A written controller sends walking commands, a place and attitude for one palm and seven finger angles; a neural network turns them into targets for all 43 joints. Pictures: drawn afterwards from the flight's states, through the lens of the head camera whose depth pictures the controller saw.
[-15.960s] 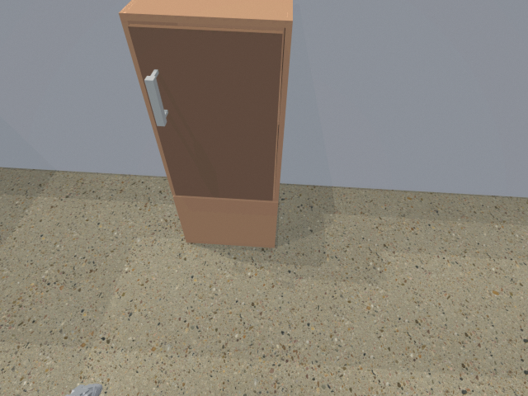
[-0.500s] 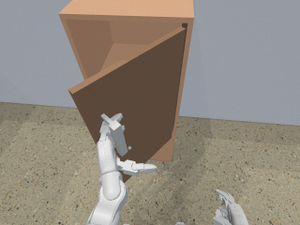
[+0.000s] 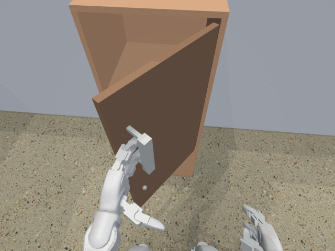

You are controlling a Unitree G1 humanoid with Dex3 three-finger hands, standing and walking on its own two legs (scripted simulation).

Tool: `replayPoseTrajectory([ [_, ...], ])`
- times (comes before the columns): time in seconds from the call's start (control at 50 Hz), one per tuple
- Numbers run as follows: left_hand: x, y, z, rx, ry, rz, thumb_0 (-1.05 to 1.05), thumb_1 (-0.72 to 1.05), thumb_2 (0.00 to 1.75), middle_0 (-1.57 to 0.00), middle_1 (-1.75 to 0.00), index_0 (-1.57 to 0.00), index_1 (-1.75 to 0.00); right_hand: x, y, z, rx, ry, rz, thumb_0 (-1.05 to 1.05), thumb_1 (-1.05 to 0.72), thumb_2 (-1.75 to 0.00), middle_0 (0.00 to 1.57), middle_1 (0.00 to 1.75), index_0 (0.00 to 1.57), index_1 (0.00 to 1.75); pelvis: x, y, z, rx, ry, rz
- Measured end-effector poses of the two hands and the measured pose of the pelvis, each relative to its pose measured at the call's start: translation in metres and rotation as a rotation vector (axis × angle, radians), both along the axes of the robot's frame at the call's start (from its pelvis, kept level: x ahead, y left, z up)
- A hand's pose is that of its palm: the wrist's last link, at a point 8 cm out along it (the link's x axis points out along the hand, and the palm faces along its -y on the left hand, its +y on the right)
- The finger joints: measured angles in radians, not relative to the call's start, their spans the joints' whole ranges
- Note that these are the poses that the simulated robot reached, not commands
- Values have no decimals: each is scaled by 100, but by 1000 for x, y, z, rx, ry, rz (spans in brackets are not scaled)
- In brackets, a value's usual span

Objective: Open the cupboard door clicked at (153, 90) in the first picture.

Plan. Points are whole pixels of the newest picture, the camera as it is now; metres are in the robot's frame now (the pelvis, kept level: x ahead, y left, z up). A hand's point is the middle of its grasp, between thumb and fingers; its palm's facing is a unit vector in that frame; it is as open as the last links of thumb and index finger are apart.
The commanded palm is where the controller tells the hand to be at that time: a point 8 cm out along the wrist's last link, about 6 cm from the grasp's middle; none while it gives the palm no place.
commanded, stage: slide the hand sideways off the handle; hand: left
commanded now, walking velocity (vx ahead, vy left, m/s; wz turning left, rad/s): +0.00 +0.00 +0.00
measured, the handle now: (140, 150) +0.33 +0.08 +0.07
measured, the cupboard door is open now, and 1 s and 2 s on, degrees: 54 54 54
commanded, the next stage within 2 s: draw the hand back to the body in 0.74 s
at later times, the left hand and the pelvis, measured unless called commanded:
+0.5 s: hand (124, 205) +0.21 +0.10 +0.06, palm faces -0.08 -1.00 -0.02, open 16.2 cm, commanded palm +0.18 +0.17 +0.07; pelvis +0.01 -0.01 -0.01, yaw +1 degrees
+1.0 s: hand (102, 212) +0.19 +0.14 +0.08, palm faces -0.06 -1.00 -0.07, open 16.3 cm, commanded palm +0.16 +0.20 +0.09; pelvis +0.00 -0.02 -0.01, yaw +1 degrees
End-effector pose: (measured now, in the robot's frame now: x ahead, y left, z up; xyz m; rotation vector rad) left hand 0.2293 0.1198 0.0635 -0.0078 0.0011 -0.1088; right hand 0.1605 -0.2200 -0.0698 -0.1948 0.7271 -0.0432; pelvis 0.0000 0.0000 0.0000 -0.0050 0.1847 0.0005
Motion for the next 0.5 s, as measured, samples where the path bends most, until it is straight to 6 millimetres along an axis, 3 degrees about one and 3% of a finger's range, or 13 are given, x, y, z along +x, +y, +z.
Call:
replayPoseTrajectory([
  [0.24, -14, 16, 3, 12, 20, 14, -1, -50, 30, -16, -30, -16, -31, 13, 8, -2, 11, -27, 14, 1, -90, -90, 20, 30, 20, 30, 6, 0, -5, -8, 17, 7],
  [0.5, -38, 36, 2, 37, 49, 34, -1, -50, 30, -17, -31, -18, -31, 22, -10, -1, -15, -53, 0, 1, -90, -90, 21, 30, 20, 30, 12, -11, -9, -8, 35, 11],
])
